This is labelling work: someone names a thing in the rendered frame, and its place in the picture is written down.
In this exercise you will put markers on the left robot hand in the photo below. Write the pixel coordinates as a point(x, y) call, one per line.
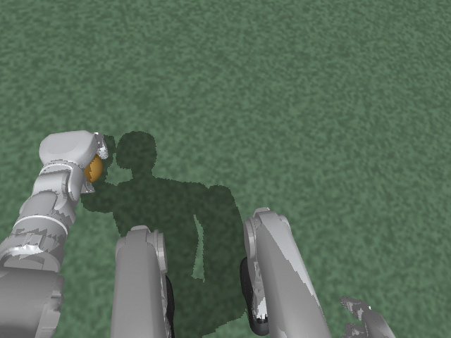
point(77, 147)

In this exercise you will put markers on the ball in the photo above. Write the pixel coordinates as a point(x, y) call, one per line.
point(94, 170)

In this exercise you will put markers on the left robot arm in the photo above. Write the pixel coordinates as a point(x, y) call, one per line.
point(31, 257)

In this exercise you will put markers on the right robot foot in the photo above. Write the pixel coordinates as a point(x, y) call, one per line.
point(258, 326)

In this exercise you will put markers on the right robot hand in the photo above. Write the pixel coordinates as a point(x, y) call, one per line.
point(374, 326)

